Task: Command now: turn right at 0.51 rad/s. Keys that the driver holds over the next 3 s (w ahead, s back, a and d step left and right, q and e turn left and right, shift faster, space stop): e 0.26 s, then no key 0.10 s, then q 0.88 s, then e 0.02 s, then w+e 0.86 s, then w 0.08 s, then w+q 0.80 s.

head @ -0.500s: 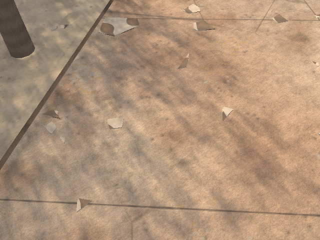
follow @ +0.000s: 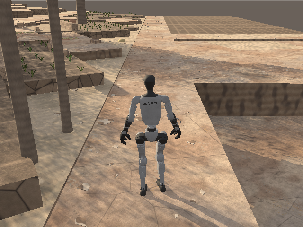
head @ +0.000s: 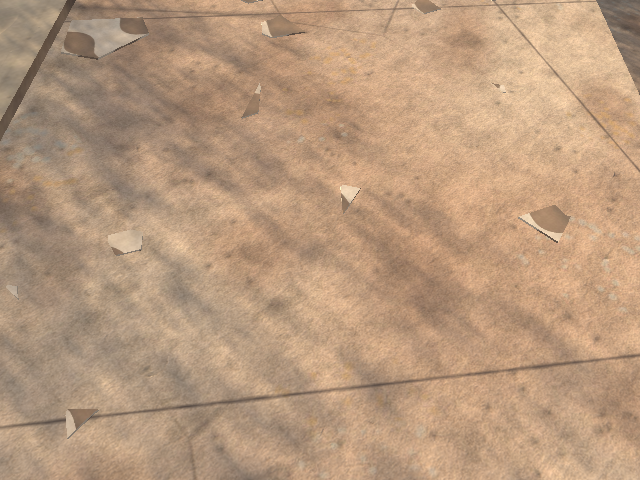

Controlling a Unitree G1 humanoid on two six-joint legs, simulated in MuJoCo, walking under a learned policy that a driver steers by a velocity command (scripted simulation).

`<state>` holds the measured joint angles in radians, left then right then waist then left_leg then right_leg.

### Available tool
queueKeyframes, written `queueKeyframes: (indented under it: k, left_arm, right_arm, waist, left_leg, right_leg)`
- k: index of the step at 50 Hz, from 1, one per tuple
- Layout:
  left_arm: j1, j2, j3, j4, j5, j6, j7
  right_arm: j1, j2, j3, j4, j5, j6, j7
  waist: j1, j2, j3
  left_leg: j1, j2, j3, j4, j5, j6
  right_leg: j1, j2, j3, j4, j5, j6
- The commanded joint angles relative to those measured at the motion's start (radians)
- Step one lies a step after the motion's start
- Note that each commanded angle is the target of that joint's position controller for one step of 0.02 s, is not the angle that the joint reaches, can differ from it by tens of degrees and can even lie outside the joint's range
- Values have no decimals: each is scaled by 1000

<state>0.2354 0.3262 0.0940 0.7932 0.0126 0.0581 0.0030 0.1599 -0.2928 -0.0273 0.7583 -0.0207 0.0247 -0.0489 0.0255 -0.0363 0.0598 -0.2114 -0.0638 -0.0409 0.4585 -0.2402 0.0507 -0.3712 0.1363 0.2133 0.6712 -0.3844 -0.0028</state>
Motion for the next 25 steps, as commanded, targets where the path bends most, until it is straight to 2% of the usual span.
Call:
queueKeyframes:
  k: [1, 2, 3, 4, 8, 10, 14, 18, 19, 20, 21, 22, 23, 24, 25]
  left_arm:
    - [24, 131, 33, -49, 14, -7, 3]
    - [50, 119, 32, -32, 11, 0, -6]
    - [63, 113, 30, -24, 10, 7, -17]
    - [61, 110, 27, -22, 8, 9, -26]
    - [-30, 88, 10, -55, 2, 17, -40]
    - [-57, 79, 4, -70, 0, 21, -45]
    - [-97, 49, -12, -99, -5, 23, -52]
    - [-75, 37, -24, -104, -14, 15, -39]
    - [-53, 24, -29, -95, -12, 10, -33]
    - [-17, 13, -36, -78, -2, 0, -24]
    - [4, 42, -37, -68, 19, -14, -13]
    - [1, 102, -41, -86, 28, -30, -2]
    - [-1, 78, -49, -59, 8, -40, 11]
    - [-71, 38, -63, -64, 12, -46, 12]
    - [-118, 29, -70, -64, 12, -48, 18]
  right_arm:
    - [-42, -130, -26, -77, -5, -13, 5]
    - [-68, -106, -17, -87, -5, -15, 7]
    - [-65, -106, -17, -89, -3, -19, 2]
    - [-43, -106, -17, -86, -3, -21, 1]
    - [75, -124, -28, -54, -2, -22, 1]
    - [102, -134, -35, -44, -3, -22, 3]
    - [103, -145, -44, -37, -7, -25, 16]
    - [94, -163, -50, -20, -5, -22, 34]
    - [87, -160, -48, -14, 0, -18, 38]
    - [74, -145, -41, -6, 9, -14, 40]
    - [102, -95, -24, 0, 12, -15, 43]
    - [147, 26, 12, -31, 6, -15, 54]
    - [125, -24, 2, 4, 10, 11, 42]
    - [124, -60, -8, 12, 21, 23, 43]
    - [109, -76, -16, 22, 22, 25, 46]
  waist:
    - [15, 118, -13]
    - [29, 131, -9]
    - [29, 164, -23]
    - [17, 170, -34]
    - [-48, 167, -45]
    - [-62, 176, -48]
    - [-69, 186, -56]
    - [-54, 216, -85]
    - [-35, 203, -89]
    - [-2, 171, -89]
    - [0, 77, -128]
    - [-32, -181, -174]
    - [2, -137, -136]
    - [-31, -100, -74]
    - [-36, -105, -25]
  left_leg:
    - [-16, 368, -309, -234, 147, 156]
    - [-5, 306, -212, -218, 214, 130]
    - [30, 277, -157, -200, 287, 122]
    - [63, 264, -119, -182, 369, 125]
    - [206, 295, -88, -149, 444, 153]
    - [234, 318, -81, -143, 449, 164]
    - [184, 335, -32, -120, 472, 169]
    - [133, 333, -15, -57, 547, 159]
    - [107, 318, -9, -25, 534, 142]
    - [50, 294, 10, 15, 483, 102]
    - [-60, 257, 37, 71, 332, 37]
    - [-238, 156, 109, 212, -201, -37]
    - [-84, 129, 31, 238, -344, -42]
    - [-81, 117, 5, 269, -320, -41]
    - [-110, 99, -9, 296, -276, -42]
  right_leg:
    - [-117, -46, -72, 373, -108, 5]
    - [-117, -48, -87, 425, -62, 12]
    - [-131, -52, -107, 471, -33, 22]
    - [-144, -57, -124, 487, -25, 35]
    - [-204, -84, -155, 396, -25, 64]
    - [-198, -97, -169, 336, -41, 65]
    - [-86, -118, -215, 186, -71, 42]
    - [64, -91, -259, 2, -68, -2]
    - [130, -84, -262, -117, 3, -16]
    - [239, -89, -254, -318, 170, -29]
    - [410, -186, -133, -434, 287, -42]
    - [545, -492, 180, -442, 566, -104]
    - [288, -519, 95, -388, 670, -218]
    - [261, -462, 33, -398, 614, -222]
    - [236, -417, -23, -410, 554, -193]
